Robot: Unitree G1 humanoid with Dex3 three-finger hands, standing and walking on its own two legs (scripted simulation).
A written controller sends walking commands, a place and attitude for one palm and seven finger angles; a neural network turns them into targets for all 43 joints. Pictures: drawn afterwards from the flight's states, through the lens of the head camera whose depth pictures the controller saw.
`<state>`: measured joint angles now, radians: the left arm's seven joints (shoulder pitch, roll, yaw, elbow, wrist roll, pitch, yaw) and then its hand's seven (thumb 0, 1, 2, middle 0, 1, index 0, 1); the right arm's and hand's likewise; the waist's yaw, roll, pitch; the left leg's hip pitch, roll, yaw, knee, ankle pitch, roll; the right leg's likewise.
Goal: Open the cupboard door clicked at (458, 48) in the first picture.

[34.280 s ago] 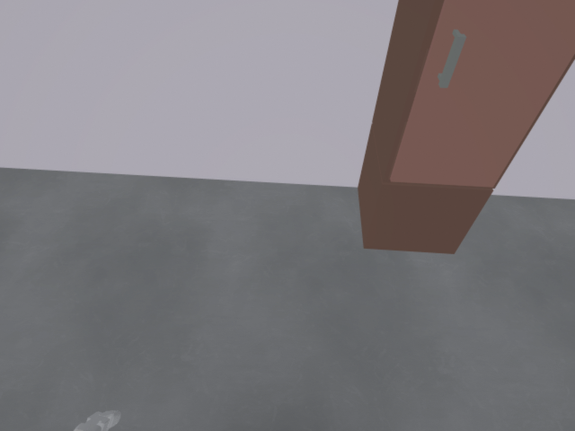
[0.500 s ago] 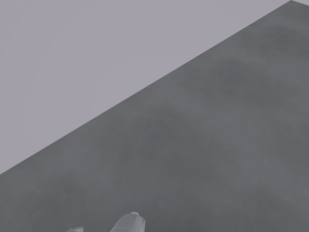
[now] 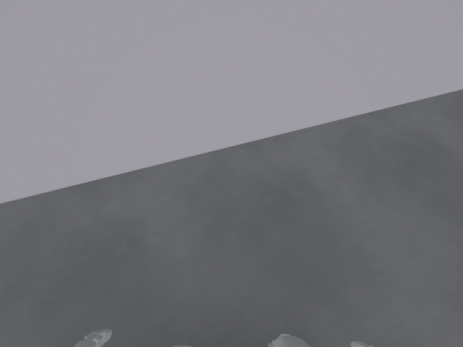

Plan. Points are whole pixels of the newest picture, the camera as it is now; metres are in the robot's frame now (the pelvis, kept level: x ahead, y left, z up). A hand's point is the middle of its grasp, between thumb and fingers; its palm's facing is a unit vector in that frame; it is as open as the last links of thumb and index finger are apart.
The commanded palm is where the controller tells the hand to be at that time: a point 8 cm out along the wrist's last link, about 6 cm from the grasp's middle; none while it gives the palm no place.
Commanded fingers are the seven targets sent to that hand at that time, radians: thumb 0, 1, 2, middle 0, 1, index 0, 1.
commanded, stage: turn to face it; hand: left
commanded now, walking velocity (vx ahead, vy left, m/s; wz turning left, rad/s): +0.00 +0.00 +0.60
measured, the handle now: out of the picture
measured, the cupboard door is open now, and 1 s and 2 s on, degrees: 52 52 52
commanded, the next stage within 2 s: take the last steps up to it in 1.92 s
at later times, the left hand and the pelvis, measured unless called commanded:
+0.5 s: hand out of the picture -0.01 +0.18 -0.19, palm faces +0.35 -0.91 -0.21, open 7.4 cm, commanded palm none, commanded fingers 0.00 0.90 0.90 -0.20 -0.30 -0.20 -0.30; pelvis +0.02 -0.02 -0.02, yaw +20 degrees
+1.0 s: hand out of the picture +0.02 +0.16 -0.15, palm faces +0.55 -0.79 -0.27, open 7.4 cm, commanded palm none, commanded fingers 0.00 0.90 0.90 -0.20 -0.30 -0.20 -0.30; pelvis +0.06 -0.06 +0.00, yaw +36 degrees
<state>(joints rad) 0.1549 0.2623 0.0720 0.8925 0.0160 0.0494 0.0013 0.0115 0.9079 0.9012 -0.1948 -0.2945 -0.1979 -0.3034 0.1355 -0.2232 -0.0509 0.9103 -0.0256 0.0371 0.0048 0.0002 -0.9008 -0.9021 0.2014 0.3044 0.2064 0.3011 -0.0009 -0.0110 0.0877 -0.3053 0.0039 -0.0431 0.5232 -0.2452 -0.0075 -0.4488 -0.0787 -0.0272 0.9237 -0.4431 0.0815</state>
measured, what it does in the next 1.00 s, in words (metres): steps on the spot, turning left: right foot, then left foot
